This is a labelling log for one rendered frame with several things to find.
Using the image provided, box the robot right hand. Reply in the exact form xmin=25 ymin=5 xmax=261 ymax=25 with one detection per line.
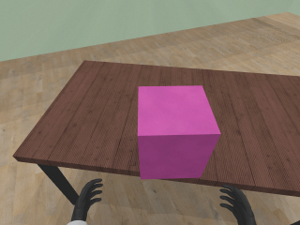
xmin=219 ymin=184 xmax=257 ymax=225

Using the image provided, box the carton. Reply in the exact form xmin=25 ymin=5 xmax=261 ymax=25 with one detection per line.
xmin=138 ymin=85 xmax=221 ymax=180

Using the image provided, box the robot left hand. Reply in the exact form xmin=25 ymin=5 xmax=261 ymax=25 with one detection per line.
xmin=71 ymin=178 xmax=103 ymax=221

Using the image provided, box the table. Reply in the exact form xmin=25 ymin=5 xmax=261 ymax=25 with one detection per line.
xmin=13 ymin=60 xmax=300 ymax=225

